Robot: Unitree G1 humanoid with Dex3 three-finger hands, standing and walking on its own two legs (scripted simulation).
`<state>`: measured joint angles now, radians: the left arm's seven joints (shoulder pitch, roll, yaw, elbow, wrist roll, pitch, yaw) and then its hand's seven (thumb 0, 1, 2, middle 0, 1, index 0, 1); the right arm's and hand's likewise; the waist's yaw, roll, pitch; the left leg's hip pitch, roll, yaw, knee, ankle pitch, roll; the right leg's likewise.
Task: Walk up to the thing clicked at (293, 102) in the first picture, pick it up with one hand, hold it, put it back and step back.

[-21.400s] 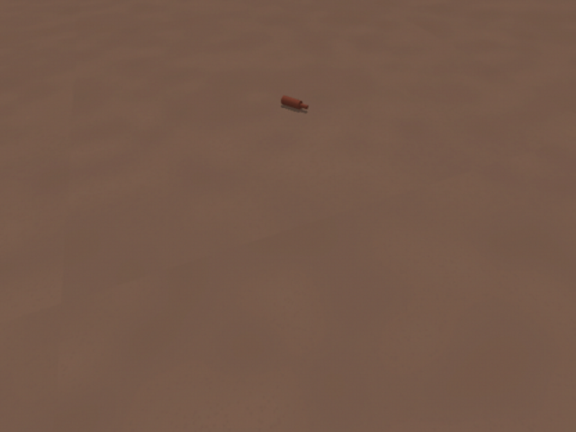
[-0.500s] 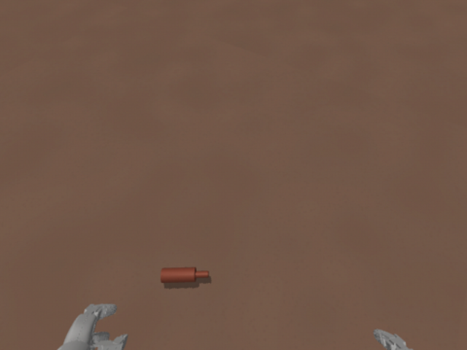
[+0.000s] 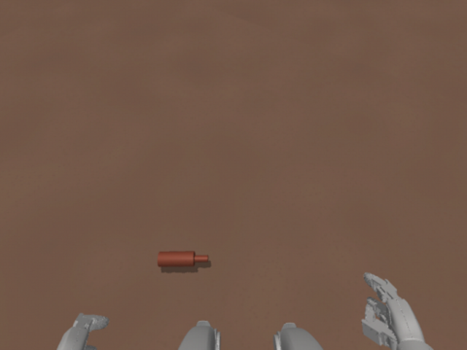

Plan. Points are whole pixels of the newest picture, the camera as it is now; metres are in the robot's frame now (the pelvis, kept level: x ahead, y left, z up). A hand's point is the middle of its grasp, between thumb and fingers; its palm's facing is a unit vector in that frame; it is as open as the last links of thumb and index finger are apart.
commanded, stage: rise first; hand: left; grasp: from above
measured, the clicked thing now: (183, 258) +0.46 +0.22 -0.67
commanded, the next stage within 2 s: none
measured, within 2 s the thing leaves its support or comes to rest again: neither
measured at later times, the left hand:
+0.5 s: hand (122, 329) +0.19 +0.28 -0.27, palm faces -0.44 -0.60 -0.67, open 14.1 cm
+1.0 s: hand (145, 286) +0.31 +0.29 -0.44, palm faces -0.50 -0.14 -0.86, open 14.1 cm
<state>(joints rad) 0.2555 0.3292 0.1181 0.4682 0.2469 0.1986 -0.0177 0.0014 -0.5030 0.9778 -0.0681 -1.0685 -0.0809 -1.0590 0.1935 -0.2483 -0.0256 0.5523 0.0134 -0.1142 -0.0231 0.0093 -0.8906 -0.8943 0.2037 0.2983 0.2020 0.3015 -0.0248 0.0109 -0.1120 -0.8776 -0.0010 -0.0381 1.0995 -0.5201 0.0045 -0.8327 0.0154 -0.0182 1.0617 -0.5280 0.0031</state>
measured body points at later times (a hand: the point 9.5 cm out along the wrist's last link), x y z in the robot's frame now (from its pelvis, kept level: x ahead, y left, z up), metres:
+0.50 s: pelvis -0.05 +0.00 -0.13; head +0.11 +0.01 +0.29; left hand +0.21 +0.31 -0.23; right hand +0.15 -0.27 -0.23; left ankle +0.00 +0.11 -0.66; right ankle -0.01 -0.13 -0.66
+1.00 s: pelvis -0.10 +0.00 -0.30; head +0.12 +0.03 +0.09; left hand +0.34 +0.29 -0.39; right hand -0.03 -0.29 -0.43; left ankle +0.00 +0.11 -0.66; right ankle -0.01 -0.13 -0.66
